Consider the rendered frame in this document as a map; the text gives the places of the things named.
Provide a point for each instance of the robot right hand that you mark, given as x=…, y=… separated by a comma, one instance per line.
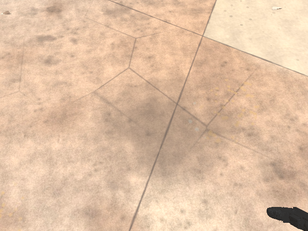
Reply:
x=294, y=216

